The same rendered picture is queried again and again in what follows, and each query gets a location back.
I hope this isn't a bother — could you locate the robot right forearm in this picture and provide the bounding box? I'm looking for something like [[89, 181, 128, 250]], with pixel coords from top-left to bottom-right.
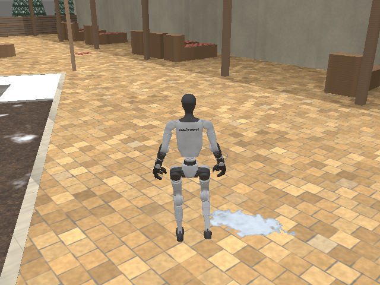
[[213, 143, 225, 166]]

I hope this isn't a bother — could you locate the robot left forearm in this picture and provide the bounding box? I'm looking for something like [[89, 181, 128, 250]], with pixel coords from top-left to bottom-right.
[[154, 144, 166, 169]]

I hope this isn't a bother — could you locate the robot left thigh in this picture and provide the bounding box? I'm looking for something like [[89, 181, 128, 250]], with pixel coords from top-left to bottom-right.
[[170, 166, 183, 206]]

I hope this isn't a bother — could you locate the robot left shin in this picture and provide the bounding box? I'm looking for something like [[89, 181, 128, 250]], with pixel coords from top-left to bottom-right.
[[173, 196, 183, 234]]

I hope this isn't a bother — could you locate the left robot upper arm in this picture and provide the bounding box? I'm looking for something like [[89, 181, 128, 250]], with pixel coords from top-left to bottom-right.
[[160, 120, 177, 153]]

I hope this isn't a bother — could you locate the right robot upper arm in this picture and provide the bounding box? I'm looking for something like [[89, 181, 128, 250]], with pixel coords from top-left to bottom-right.
[[202, 119, 219, 152]]

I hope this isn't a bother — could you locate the robot right hand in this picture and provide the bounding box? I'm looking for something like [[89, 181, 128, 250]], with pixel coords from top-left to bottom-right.
[[213, 164, 226, 177]]

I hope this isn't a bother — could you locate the robot left hand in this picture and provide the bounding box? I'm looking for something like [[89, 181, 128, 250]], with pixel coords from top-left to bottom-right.
[[153, 166, 167, 180]]

